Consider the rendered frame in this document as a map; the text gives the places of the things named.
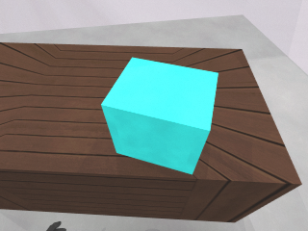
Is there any pedestal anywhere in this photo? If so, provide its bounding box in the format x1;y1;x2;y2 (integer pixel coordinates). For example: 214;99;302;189
0;42;302;223

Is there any left robot hand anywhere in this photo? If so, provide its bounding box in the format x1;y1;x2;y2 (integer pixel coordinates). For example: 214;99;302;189
46;221;66;231

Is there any carton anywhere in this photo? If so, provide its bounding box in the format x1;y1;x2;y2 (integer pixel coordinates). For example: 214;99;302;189
101;57;218;175

